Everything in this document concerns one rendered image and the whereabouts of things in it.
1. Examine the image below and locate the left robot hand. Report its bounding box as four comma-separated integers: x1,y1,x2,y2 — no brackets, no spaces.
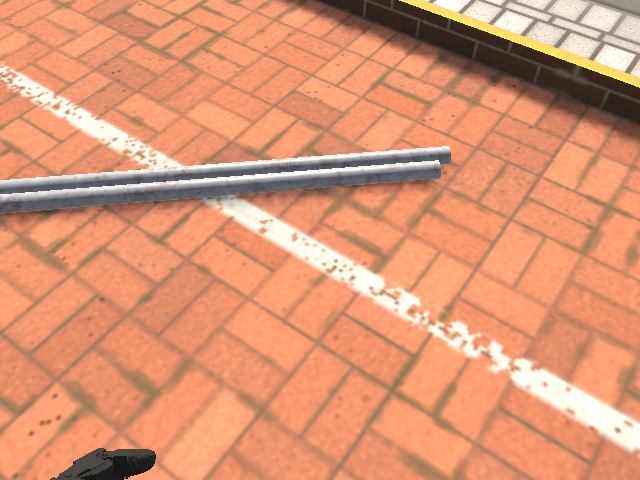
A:
50,448,156,480

